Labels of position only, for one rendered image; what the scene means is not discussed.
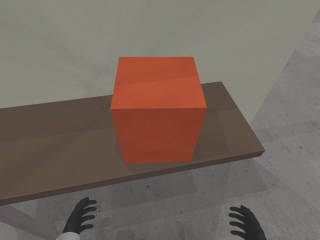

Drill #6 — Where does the robot left hand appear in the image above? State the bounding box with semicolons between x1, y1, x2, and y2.
62;197;97;235

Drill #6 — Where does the carton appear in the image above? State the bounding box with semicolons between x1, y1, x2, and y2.
110;57;207;164

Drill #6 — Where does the robot right hand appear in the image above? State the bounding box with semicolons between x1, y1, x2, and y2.
228;205;267;240

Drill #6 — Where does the table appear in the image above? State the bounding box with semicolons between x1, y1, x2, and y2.
0;81;265;240

